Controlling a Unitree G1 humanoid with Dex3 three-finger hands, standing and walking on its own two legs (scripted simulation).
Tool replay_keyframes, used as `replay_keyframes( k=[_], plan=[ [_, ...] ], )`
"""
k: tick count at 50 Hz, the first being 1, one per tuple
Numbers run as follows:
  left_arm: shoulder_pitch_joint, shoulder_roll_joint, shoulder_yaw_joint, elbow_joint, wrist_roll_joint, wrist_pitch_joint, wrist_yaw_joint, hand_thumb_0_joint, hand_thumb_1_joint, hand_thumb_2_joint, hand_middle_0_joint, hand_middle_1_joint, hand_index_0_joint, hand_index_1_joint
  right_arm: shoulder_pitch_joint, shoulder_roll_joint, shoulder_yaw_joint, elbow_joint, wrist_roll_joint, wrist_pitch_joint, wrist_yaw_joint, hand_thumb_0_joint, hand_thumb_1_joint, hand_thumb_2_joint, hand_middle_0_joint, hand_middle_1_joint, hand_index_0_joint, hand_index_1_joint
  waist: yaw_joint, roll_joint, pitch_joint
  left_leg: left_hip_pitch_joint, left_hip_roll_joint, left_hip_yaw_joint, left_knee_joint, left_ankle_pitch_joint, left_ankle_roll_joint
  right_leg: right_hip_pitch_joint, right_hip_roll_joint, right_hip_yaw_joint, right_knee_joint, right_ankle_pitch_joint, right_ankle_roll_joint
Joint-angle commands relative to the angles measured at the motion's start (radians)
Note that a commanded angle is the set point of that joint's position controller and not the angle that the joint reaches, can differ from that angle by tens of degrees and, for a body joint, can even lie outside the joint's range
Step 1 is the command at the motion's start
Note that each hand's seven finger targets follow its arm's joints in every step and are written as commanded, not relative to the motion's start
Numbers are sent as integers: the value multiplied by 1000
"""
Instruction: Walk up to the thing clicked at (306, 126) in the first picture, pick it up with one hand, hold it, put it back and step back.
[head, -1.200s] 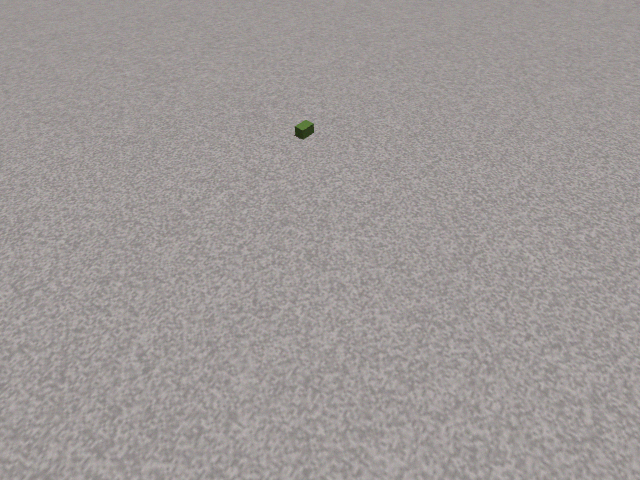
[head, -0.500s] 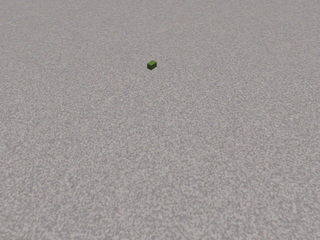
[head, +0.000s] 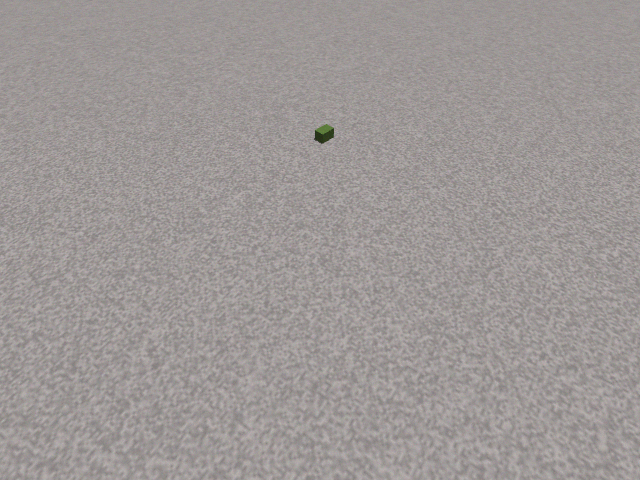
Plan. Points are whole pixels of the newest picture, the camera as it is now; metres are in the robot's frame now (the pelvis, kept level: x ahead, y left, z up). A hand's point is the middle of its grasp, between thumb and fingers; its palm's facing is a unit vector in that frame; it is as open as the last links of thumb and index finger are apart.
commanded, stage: walk up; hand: left
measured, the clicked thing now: (324, 133) +1.91 -0.03 -0.75
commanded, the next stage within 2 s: none
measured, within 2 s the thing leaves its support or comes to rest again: neither
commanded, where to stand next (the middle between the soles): +1.68 -0.46 m, yaw +38 degrees
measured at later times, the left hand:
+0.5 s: hand (102, 450) +0.21 +0.34 -0.16, palm faces +0.21 -0.95 -0.22, open 7.4 cm
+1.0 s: hand (173, 306) +0.44 +0.28 -0.14, palm faces +0.41 -0.85 -0.34, open 7.4 cm
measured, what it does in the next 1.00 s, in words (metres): walks ahead, turning left: left foot, then right foot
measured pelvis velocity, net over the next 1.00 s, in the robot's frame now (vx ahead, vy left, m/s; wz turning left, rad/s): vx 0.48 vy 0.00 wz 0.42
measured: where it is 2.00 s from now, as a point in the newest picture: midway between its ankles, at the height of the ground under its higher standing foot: (346, 278)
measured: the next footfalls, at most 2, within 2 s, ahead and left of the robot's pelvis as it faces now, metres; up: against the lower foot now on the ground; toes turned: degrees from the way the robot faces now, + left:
left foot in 0.22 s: +0.15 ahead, +0.17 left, +0.00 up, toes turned +16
right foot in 0.70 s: +0.52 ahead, -0.07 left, +0.00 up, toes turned +15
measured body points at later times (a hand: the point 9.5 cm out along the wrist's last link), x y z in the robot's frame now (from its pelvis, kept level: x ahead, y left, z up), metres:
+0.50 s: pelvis +0.17 +0.05 -0.01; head +0.15 +0.10 +0.44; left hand +0.19 +0.39 -0.14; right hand +0.27 -0.27 -0.08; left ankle +0.11 +0.16 -0.74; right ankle +0.31 -0.10 -0.67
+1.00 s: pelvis +0.48 +0.00 -0.01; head +0.49 +0.01 +0.44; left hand +0.42 +0.33 -0.12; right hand +0.71 -0.26 -0.10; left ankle +0.52 +0.15 -0.69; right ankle +0.49 -0.08 -0.74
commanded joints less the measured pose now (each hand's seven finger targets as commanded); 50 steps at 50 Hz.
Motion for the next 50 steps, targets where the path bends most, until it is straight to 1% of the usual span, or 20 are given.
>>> replay_keyframes(
  k=[1,6,10,11,12,13,14,17,19,25,31,33,35,36,37,38,39,41,43,50],
  plan=[
    [-18,358,137,-126,1,-27,-6,0,900,900,-200,-300,-200,-300,-211,-254,-87,-208,-24,-47,-7,0,-900,-900,200,300,200,300,136,-264,44,-577,54,131,400,-104,5,193,-442,405,-336,-408,-187],
    [-102,325,129,-184,10,-25,-25,0,900,900,-200,-300,-200,-300,-46,-271,-104,-189,-5,-56,34,0,-900,-900,200,300,200,300,67,-183,11,-355,101,96,268,-107,33,124,-307,145,-263,-326,-164],
    [-201,292,109,-240,7,-5,-42,0,900,900,-200,-300,-200,-300,291,-286,-147,-86,-1,-58,3,0,-900,-900,200,300,200,300,-105,32,-66,274,-7,215,67,87,22,-271,-151,-114,122,-289,-93],
    [-174,220,89,-250,14,2,-45,0,900,900,-200,-300,-200,-300,423,-356,-175,-57,-11,-59,-18,0,-900,-900,200,300,200,300,-182,264,-93,468,37,75,11,-39,58,-463,-70,-148,467,-258,-68],
    [-143,152,65,-271,14,6,-46,0,900,900,-200,-300,-200,-300,429,-447,-186,-89,-18,-61,-41,0,-900,-900,200,300,200,300,-172,433,-51,455,242,-373,-164,-449,95,-705,24,-65,737,-294,-38],
    [-151,230,78,-277,7,10,-49,0,900,900,-200,-300,-200,-300,272,-457,-174,-162,-8,-68,-45,0,-900,-900,200,300,200,300,-103,251,6,215,405,-737,-359,-676,188,-673,-14,87,797,-176,-15],
    [-136,293,83,-281,12,9,-51,0,900,900,-200,-300,-200,-300,160,-472,-163,-192,20,-74,-45,0,-900,-900,200,300,200,300,-39,183,93,55,473,-789,-439,-720,260,-611,-101,180,790,-121,-17],
    [-43,320,91,-196,-13,8,-61,0,900,900,-200,-300,-200,-300,80,-380,-117,-222,20,-102,-49,0,-900,-900,200,300,200,300,31,63,108,-19,303,-389,-317,-441,197,-512,-154,193,704,38,14],
    [-8,318,89,-177,-18,16,-70,0,900,900,-200,-300,-200,-300,109,-361,-110,-213,22,-115,-51,0,-900,-900,200,300,200,300,31,66,122,-88,238,-260,-321,-342,158,-458,-154,161,653,133,36],
    [-109,280,74,-261,-16,17,-85,0,900,900,-200,-300,-200,-300,168,-375,-115,-213,17,-136,-57,0,-900,-900,200,300,200,300,-5,95,99,-13,176,-120,-301,-77,175,-485,-139,107,462,262,68],
    [-272,225,69,-345,-22,-6,-78,0,900,900,-200,-300,-200,-300,283,-373,-111,-215,11,-128,-68,0,-900,-900,200,300,200,300,-75,107,60,148,187,-79,-141,436,172,-447,-120,69,193,224,28],
    [-201,227,80,-339,-23,-11,-73,0,900,900,-200,-300,-200,-300,233,-382,-112,-237,4,-119,-81,0,-900,-900,200,300,200,300,-21,139,-16,162,207,-73,-38,560,159,-329,-100,55,165,154,0],
    [46,261,114,-272,-23,-16,-58,0,900,900,-200,-300,-200,-300,175,-373,-104,-261,4,-109,-87,0,-900,-900,200,300,200,300,117,70,-142,44,186,-28,264,676,134,7,-53,35,82,156,-36],
    [235,329,149,-222,-12,-28,-41,0,900,900,-200,-300,-200,-300,202,-304,-77,-264,9,-109,-87,0,-900,-900,200,300,200,300,204,-78,-225,-155,131,-5,569,507,86,263,-81,129,83,118,-66],
    [306,424,169,-198,0,-34,-28,0,900,900,-200,-300,-200,-300,257,-193,-36,-291,19,-113,-83,0,-900,-900,200,300,200,300,202,-415,-262,-458,-29,75,774,-98,67,432,-308,422,-54,-116,-64],
    [233,462,165,-211,-24,-33,-15,0,900,900,-200,-300,-200,-300,269,-272,-56,-289,17,-109,-98,0,-900,-900,200,300,200,300,157,-404,-248,-588,-53,85,887,-215,71,469,-416,690,-203,-185,-139],
    [154,438,160,-247,-34,-32,-6,0,900,900,-200,-300,-200,-300,230,-308,-59,-253,13,-108,-108,0,-900,-900,200,300,200,300,146,-342,-210,-598,15,48,938,-177,78,399,-435,680,-194,-169,-186],
    [83,332,127,-280,-41,-37,1,0,900,900,-200,-300,-200,-300,165,-308,-65,-225,31,-114,-86,0,-900,-900,200,300,200,300,88,-166,-58,-495,67,-12,855,-49,94,124,-306,357,-158,64,-155],
    [64,272,103,-279,-37,-48,1,0,900,900,-200,-300,-200,-300,211,-277,-63,-204,30,-106,-68,0,-900,-900,200,300,200,300,43,-173,12,-412,85,8,708,-8,83,2,-234,176,-129,290,-124],
    [51,256,83,-358,-16,-51,-26,0,900,900,-200,-300,-200,-300,110,-246,-59,-263,27,-95,-44,0,-900,-900,200,300,200,300,45,-161,87,-294,69,151,270,174,38,-121,-194,23,-198,308,-152]
  ],
)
